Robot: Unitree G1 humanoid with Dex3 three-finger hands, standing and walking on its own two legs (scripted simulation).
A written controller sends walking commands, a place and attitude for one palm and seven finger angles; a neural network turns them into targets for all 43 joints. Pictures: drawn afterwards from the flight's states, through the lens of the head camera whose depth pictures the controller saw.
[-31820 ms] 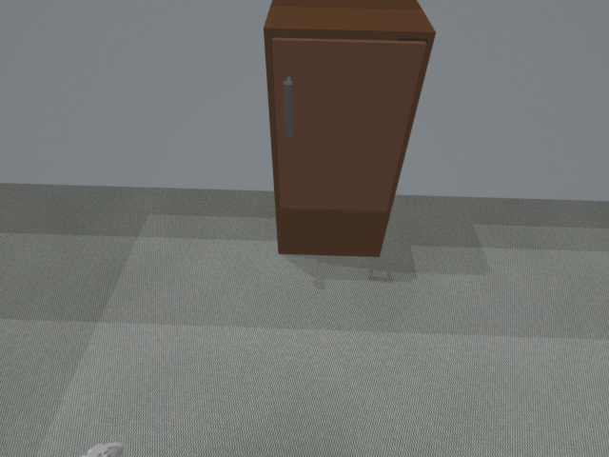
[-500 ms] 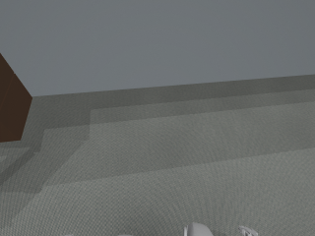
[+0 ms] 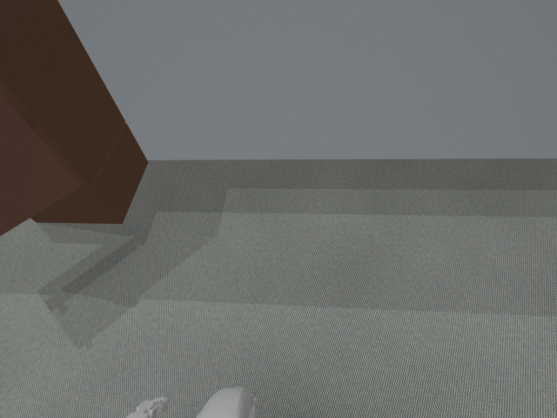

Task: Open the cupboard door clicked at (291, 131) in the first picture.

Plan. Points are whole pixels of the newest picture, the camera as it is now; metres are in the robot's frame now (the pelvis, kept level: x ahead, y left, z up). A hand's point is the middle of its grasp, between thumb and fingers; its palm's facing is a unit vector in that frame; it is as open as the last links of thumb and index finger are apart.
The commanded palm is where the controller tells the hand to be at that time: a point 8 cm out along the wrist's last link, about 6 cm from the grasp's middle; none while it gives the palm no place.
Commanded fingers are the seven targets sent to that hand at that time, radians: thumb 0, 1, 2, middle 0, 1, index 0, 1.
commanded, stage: turn to face it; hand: left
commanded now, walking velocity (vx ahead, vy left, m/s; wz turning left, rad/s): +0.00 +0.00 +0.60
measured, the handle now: out of the picture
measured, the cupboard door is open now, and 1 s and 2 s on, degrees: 48 48 48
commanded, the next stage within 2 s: take the last steps up to it in 1.06 s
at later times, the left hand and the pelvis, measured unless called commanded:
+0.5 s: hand out of the picture -0.03 +0.26 -0.18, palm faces +0.36 -0.90 -0.25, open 7.4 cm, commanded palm none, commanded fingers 0.00 0.90 0.90 -0.20 -0.30 -0.20 -0.30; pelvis +0.00 +0.04 -0.01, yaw +19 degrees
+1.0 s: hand out of the picture +0.03 +0.18 -0.14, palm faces +0.51 -0.81 -0.28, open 7.4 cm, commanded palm none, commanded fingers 0.00 0.90 0.90 -0.20 -0.30 -0.20 -0.30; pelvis +0.04 -0.03 +0.00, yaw +34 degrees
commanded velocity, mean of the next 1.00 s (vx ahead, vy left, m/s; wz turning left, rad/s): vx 0.00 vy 0.00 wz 0.52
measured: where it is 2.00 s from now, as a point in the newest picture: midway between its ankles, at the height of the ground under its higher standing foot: outside the picture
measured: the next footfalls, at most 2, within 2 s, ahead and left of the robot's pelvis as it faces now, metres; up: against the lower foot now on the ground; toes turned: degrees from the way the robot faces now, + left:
left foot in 0.34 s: +0.02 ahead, +0.13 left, +0.00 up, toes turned +19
right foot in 0.84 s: +0.09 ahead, -0.10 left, +0.00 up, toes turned +27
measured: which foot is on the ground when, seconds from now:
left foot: up 0.00-0.32, down 0.34-0.84, up 0.86-1.00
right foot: down 0.00-0.34, up 0.36-0.82, down 0.84-1.00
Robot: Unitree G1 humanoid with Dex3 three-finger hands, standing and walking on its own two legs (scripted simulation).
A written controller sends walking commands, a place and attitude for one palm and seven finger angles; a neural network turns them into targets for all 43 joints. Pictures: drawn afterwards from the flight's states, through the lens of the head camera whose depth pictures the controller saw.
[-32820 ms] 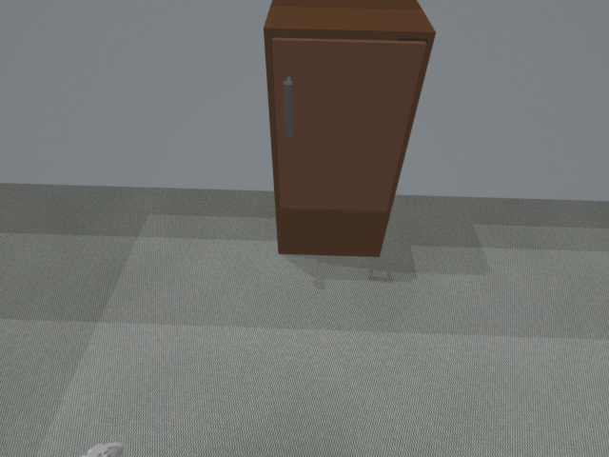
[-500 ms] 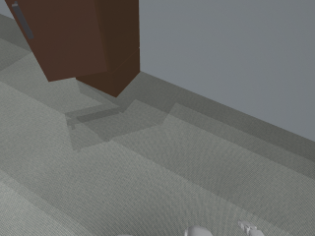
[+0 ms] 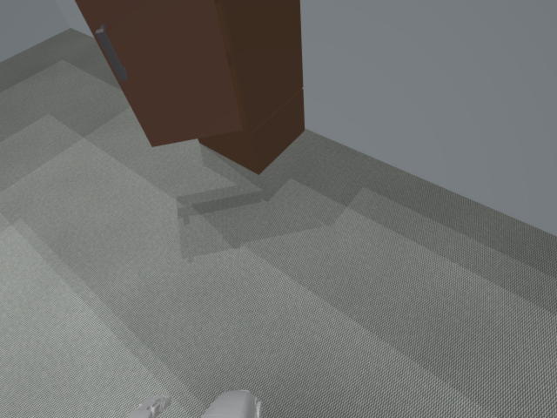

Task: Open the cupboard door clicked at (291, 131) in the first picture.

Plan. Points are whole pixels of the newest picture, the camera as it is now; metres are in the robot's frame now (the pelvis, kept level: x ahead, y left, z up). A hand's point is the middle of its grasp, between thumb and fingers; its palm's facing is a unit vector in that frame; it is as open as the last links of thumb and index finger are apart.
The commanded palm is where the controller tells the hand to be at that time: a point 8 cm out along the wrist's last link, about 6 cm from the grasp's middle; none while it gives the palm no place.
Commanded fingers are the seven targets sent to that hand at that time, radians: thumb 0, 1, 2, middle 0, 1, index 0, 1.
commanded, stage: turn to face it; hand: left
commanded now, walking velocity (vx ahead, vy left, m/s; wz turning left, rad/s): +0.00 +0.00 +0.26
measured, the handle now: (113, 53) +1.15 +0.55 -0.05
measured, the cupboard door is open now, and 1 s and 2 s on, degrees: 48 48 48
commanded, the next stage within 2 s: take the last steps up to it in 0.06 s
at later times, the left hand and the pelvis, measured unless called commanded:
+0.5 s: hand out of the picture -0.08 +0.22 -0.19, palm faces +0.27 -0.94 -0.19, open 7.4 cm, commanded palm none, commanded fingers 0.00 0.90 0.90 -0.20 -0.30 -0.20 -0.30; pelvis +0.02 +0.05 -0.01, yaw +10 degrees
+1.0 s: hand (162, 321) +0.31 +0.25 -0.17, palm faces +0.09 -0.98 -0.19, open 7.4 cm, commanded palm none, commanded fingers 0.00 0.90 0.90 -0.20 -0.30 -0.20 -0.30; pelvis +0.18 +0.07 -0.02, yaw +10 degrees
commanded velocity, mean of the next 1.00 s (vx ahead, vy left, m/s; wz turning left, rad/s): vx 0.26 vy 0.07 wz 0.08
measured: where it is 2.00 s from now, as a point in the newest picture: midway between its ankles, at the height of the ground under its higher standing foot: (253, 316)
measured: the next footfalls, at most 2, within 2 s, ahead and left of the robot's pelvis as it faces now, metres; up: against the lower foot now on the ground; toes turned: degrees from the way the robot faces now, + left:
left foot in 0.42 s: +0.03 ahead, +0.13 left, +0.00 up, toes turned +15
right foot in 0.98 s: +0.30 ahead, +0.01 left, +0.00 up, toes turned +4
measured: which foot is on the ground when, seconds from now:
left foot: up 0.00-0.40, down 0.42-1.00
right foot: down 0.00-0.42, up 0.44-0.96, down 0.98-1.00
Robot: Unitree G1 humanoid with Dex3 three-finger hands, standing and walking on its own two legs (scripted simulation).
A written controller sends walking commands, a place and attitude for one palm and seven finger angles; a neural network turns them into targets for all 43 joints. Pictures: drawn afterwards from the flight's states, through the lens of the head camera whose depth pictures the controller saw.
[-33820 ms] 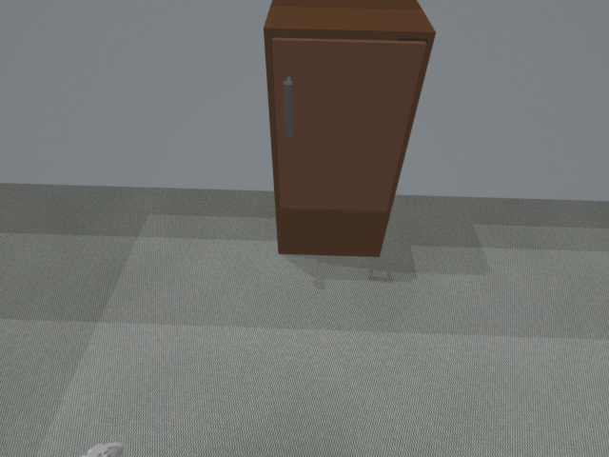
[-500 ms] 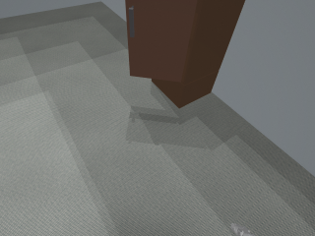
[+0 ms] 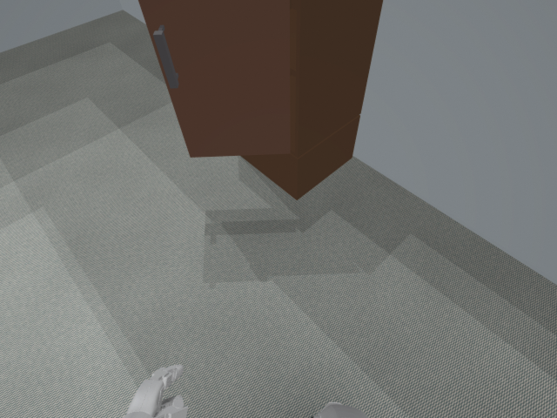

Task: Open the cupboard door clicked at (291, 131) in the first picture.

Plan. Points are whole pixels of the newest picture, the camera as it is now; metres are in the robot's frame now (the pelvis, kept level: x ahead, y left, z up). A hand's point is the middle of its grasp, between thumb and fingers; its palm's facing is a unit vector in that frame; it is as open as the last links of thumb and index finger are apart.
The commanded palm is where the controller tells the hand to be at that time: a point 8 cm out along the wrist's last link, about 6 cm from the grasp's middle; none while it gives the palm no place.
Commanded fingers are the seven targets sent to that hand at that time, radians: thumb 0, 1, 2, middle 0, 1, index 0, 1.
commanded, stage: take the last steps up to it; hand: left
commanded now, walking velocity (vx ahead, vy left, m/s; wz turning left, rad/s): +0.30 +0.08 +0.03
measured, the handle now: (168, 57) +1.03 +0.31 -0.03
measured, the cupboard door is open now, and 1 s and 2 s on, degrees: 48 48 48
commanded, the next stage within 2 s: come to a stop and stand still in 1.00 s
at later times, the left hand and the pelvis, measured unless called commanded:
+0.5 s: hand out of the picture +0.06 +0.16 -0.14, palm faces +0.18 -0.97 -0.17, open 7.3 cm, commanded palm none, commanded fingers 0.00 0.90 0.90 -0.20 -0.30 -0.20 -0.30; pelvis +0.18 +0.02 +0.02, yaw +3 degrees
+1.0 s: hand (162, 238) +0.48 +0.25 -0.13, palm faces -0.02 -0.97 -0.22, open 7.4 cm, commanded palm none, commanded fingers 0.00 0.90 0.90 -0.20 -0.30 -0.20 -0.30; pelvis +0.35 +0.07 +0.02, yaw -1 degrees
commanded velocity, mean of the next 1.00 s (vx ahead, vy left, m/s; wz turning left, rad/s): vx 0.27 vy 0.06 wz -0.01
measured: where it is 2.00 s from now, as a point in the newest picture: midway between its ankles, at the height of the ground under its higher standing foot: (270, 359)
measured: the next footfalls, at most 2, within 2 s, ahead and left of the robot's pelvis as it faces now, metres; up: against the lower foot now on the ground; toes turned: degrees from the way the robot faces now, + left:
left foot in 0.58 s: +0.31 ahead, +0.15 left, +0.00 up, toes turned +8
right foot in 1.08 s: +0.48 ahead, -0.05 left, +0.00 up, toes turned -7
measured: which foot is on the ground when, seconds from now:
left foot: down 0.00-0.00, up 0.02-0.56, down 0.58-1.00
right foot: down 0.00-0.58, up 0.60-1.00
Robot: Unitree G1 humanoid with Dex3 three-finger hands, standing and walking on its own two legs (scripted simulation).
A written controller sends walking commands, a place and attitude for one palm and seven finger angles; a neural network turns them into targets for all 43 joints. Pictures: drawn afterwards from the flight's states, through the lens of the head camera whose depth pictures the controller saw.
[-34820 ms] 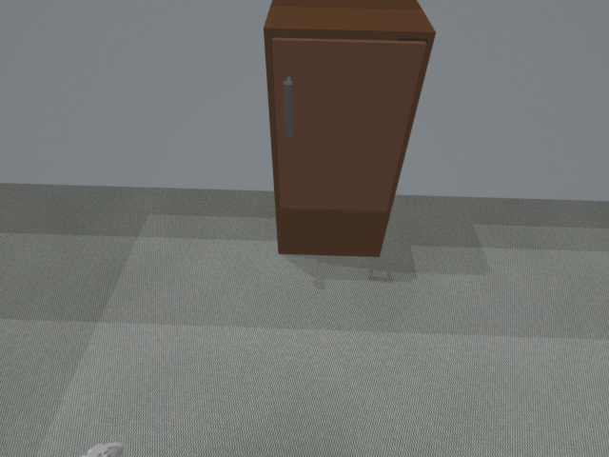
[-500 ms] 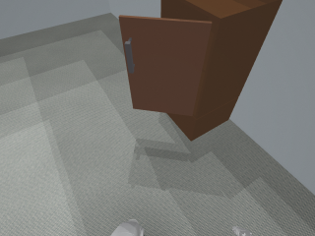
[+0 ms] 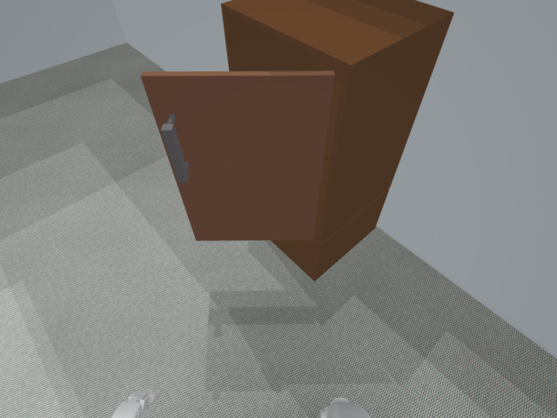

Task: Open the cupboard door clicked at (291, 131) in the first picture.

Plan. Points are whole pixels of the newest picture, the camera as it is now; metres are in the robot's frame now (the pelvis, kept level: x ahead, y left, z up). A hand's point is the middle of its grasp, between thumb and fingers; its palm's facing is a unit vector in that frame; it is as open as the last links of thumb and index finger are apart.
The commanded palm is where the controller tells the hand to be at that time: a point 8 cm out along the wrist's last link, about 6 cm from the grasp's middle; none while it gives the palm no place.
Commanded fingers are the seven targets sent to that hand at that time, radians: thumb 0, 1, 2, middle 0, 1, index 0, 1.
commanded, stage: come to a stop and stand still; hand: left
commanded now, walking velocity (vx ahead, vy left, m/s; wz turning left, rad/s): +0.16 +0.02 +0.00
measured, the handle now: (177, 149) +0.68 +0.26 -0.05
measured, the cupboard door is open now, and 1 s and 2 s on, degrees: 48 48 48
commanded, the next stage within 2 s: look again from close up in 1.46 s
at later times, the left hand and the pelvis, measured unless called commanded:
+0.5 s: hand out of the picture +0.10 +0.21 -0.19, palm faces +0.10 -0.97 -0.20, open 7.3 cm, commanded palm none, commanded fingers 0.00 0.90 0.90 -0.20 -0.30 -0.20 -0.30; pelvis +0.07 +0.02 -0.01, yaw +2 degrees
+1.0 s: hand out of the picture +0.07 +0.21 -0.17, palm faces -0.01 -0.98 -0.18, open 7.4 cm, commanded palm none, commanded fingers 0.00 0.90 0.90 -0.20 -0.30 -0.20 -0.30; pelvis +0.02 +0.02 +0.01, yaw -1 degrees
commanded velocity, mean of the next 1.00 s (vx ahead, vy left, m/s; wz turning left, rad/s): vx -0.06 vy -0.02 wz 0.00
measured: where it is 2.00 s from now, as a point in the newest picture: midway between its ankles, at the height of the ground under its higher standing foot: outside the picture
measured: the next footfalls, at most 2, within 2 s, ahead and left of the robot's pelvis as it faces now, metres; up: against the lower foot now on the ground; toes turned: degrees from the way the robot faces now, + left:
right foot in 0.08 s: +0.13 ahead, -0.12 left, +0.00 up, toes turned -6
left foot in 0.48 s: +0.13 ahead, +0.12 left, +0.00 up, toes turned +4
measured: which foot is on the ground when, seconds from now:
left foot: down 0.00-0.10, up 0.12-0.46, down 0.48-1.00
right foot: up 0.00-0.06, down 0.08-0.50, up 0.52-1.00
